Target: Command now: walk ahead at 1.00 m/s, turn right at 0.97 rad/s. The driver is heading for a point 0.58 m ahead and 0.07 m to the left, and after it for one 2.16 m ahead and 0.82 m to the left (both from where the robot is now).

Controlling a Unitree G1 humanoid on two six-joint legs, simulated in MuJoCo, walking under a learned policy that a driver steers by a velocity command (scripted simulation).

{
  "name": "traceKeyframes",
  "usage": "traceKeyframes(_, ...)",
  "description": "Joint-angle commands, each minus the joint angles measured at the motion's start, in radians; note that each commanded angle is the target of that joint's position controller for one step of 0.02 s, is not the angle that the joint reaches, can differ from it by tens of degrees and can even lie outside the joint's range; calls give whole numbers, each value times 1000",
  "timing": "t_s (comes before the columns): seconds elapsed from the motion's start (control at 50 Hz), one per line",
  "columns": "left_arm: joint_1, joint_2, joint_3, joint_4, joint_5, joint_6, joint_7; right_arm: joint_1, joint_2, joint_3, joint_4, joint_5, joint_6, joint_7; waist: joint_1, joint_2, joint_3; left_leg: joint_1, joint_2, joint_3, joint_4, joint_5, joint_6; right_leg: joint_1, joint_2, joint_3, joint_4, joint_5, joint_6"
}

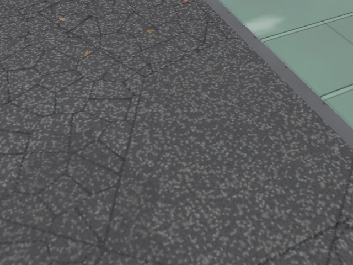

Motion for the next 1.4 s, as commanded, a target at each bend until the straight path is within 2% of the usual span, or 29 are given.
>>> traceKeyframes(0.02,-98,-63,-36,-140,8,18,-30,104,-13,-1,22,24,-33,18,-5,141,13,183,263,-203,-264,164,86,-287,-111,54,3,50,5)
traceKeyframes(0.14,-285,-79,-78,-221,10,0,-57,144,-64,-2,83,10,-59,23,9,73,159,42,196,74,-432,511,84,-99,-46,-72,-476,275,-28)
traceKeyframes(0.18,-313,-58,-78,-205,12,-12,-51,199,-123,-9,118,20,-47,18,6,83,150,132,202,92,-420,874,112,23,39,-147,-585,247,-56)
traceKeyframes(0.22,-180,-6,-60,-161,30,-22,-31,220,-196,-16,145,28,-24,2,101,149,26,219,231,80,-154,1305,128,245,107,-162,-628,127,-81)
traceKeyframes(0.26,208,82,-14,-37,43,-27,12,155,-214,-16,140,38,-8,-3,301,187,-164,50,197,38,384,1138,129,702,26,-22,-747,100,-117)
traceKeyframes(0.28,247,178,10,-11,55,-31,35,210,-59,9,106,23,-8,14,193,-39,-285,-194,56,-3,789,-25,131,929,-269,283,-723,-56,-100)
traceKeyframes(0.3,227,206,23,-46,52,-34,41,286,-40,11,62,85,-10,11,137,-123,-477,-433,-41,-170,1081,-215,129,1065,-488,759,-888,-129,-175)
traceKeyframes(0.32,191,138,22,-27,29,-38,44,126,-118,-9,42,73,-8,3,160,53,-314,-508,21,-196,1049,-64,135,905,-408,615,-960,-110,-141)
traceKeyframes(0.36,99,33,0,13,25,-66,39,100,-46,2,60,63,0,18,63,73,-42,-475,87,-178,907,12,124,587,-327,367,-1045,35,-109)
traceKeyframes(0.44,67,-62,-26,51,-13,-111,41,123,21,-5,85,27,69,41,-47,28,72,-388,115,-152,787,-8,75,379,-273,37,-1099,601,-61)
traceKeyframes(0.5,-4,-72,-32,49,-24,-122,48,-9,69,7,16,26,63,56,-72,-32,100,-365,75,-52,539,185,70,312,-175,-195,-1112,785,-8)
traceKeyframes(0.52,-144,-67,-26,-12,-30,-106,68,-15,46,-3,4,119,36,44,-71,-78,92,-323,59,-59,430,245,55,286,-127,-232,-1106,695,21)
traceKeyframes(0.58,-53,64,-1,-17,-46,-91,117,2,9,-22,-11,68,11,68,-63,-44,-54,-96,-72,57,193,470,49,378,-136,-252,-926,943,53)
traceKeyframes(0.62,-89,102,13,-43,-65,-70,115,178,-79,-62,7,67,41,77,-157,-91,-147,117,-116,52,202,407,88,389,-171,-228,-699,1048,71)
traceKeyframes(0.64,-130,82,9,-56,-68,-66,101,322,-148,-95,35,65,61,67,-238,-51,-194,293,-110,2,195,426,129,318,-169,-207,-474,944,84)
traceKeyframes(0.66,-152,1,-10,-53,-72,-69,74,353,-155,-97,56,70,76,48,-251,135,-109,351,-57,-77,72,537,172,194,-52,-197,-135,210,135)
traceKeyframes(0.68,-57,-122,-40,-90,-19,-76,42,230,-183,-83,16,35,61,37,-90,438,-31,363,22,-342,140,1150,255,-61,117,-111,243,-451,167)
traceKeyframes(0.7,198,-82,-49,-100,-28,-87,33,107,-238,-76,-94,-24,22,47,34,384,-338,492,275,-823,11,1023,486,-148,139,132,398,-405,176)
traceKeyframes(0.72,138,50,-27,-106,-36,-88,34,2,-233,-93,-175,8,24,61,0,176,-359,427,278,-903,-114,611,493,-129,97,180,334,-323,146)
traceKeyframes(0.76,-17,70,-8,-130,-24,-60,62,-85,-154,-73,-194,74,27,56,41,-66,-147,155,185,-803,-180,225,394,-149,27,167,143,-195,138)
traceKeyframes(0.86,-110,-18,-15,-155,-5,-23,82,-71,-146,-81,-196,67,61,-6,29,19,-130,-16,25,-545,-95,663,292,-45,34,147,-207,-99,194)
traceKeyframes(0.94,-184,-31,-12,-162,-30,-13,86,-83,-159,-91,-221,83,116,-50,3,98,-198,69,-11,-568,-55,506,190,-79,64,171,-383,49,215)
traceKeyframes(1.14,-226,22,31,-140,-32,-63,58,-137,-135,-91,-283,71,137,-35,-21,228,-121,69,-40,-766,40,324,164,134,80,202,-817,91,166)
traceKeyframes(1.18,-183,32,41,-122,-36,-60,56,-96,-83,-73,-277,78,139,-23,-22,99,-147,-62,-136,-685,200,-131,106,385,-51,239,-988,302,101)
traceKeyframes(1.2,-186,77,46,-149,-22,-42,65,-9,-29,-56,-263,63,137,-17,-63,-87,-193,-212,-237,-519,426,-429,62,541,-267,414,-929,520,-4)
traceKeyframes(1.22,-133,87,49,-144,14,-31,63,-23,-123,-79,-305,74,128,-5,-60,-231,-183,-346,-236,-400,618,-462,14,493,-413,610,-973,529,-155)
traceKeyframes(1.26,-184,8,37,-170,-6,-20,80,-40,-222,-108,-259,80,130,2,-35,-119,-113,-407,-110,-329,777,-276,-47,427,-331,464,-974,290,-142)
traceKeyframes(1.32,-187,6,20,-177,-11,12,105,-50,-138,-77,-246,70,148,-5,-10,-25,-47,-390,-70,-215,865,-148,-61,303,-216,264,-1004,247,-93)
traceKeyframes(1.4,-113,14,16,-132,-12,24,86,-87,-38,-31,-250,50,121,-18,24,-67,-106,-296,-62,-180,627,-213,-66,362,-191,220,-995,331,-130)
